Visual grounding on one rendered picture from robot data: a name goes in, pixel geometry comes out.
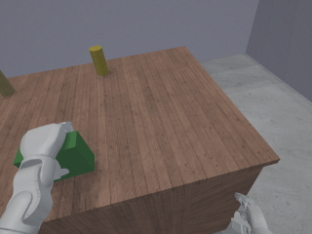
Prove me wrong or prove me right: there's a right robot hand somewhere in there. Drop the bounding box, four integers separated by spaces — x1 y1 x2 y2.
231 192 269 234

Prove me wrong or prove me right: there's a sponge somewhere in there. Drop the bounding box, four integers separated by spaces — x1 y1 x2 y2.
13 131 95 182

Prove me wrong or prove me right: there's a robot left forearm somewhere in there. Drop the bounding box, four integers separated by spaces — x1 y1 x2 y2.
0 155 57 234

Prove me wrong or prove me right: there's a table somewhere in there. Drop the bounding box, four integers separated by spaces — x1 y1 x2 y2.
0 46 280 234

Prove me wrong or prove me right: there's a left robot hand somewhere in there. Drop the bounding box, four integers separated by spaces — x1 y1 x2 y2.
19 121 74 180

